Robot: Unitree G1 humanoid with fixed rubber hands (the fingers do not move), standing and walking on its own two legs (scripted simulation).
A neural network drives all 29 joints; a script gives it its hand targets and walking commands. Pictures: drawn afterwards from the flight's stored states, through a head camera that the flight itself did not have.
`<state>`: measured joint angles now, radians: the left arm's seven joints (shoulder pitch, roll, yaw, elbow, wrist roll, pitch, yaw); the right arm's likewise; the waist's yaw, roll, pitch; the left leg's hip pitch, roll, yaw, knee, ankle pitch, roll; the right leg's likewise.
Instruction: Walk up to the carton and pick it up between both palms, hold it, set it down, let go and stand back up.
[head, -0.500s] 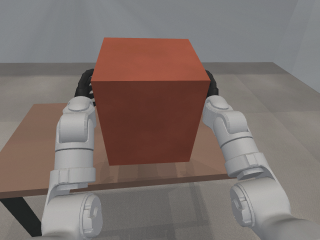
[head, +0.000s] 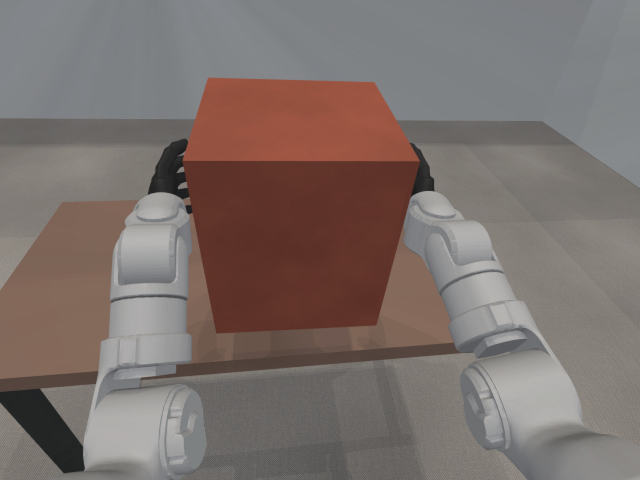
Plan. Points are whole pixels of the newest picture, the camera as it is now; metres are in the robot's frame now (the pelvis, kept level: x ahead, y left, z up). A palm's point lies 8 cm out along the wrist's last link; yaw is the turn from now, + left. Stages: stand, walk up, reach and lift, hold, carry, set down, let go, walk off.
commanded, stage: hold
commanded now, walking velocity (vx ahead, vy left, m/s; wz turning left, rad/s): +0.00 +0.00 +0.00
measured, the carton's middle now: (295, 206) +0.39 +0.00 +0.20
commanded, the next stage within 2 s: set down in 1.14 s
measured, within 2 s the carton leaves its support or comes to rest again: neither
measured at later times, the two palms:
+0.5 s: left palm (164, 198) +0.36 +0.15 +0.23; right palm (417, 196) +0.37 -0.15 +0.23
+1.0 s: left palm (166, 200) +0.37 +0.15 +0.23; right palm (417, 197) +0.37 -0.15 +0.22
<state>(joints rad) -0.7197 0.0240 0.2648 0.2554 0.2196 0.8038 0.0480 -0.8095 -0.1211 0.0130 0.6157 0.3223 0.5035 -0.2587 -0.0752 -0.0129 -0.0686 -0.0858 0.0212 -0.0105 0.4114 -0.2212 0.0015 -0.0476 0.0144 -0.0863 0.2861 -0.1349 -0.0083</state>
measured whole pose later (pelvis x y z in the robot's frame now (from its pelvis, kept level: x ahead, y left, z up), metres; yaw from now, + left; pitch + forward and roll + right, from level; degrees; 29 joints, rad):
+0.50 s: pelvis -0.01 +0.00 +0.00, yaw +0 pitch -6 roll -1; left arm -0.77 0.04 0.28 0.32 0.22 0.77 0.04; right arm -0.84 -0.10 -0.02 0.66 0.29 0.49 -0.26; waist -0.07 -0.02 -0.08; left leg -0.10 0.02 -0.02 0.40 -0.21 0.00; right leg -0.07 0.01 -0.09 0.30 -0.13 -0.01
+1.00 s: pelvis +0.00 +0.00 +0.00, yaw +0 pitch -6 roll -2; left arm -0.73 0.03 0.27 0.28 0.22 0.79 0.04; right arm -0.82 -0.12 0.00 0.63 0.32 0.49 -0.26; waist -0.08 -0.01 -0.07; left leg -0.09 0.02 -0.02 0.41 -0.22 0.00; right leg -0.05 0.01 -0.09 0.29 -0.14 -0.01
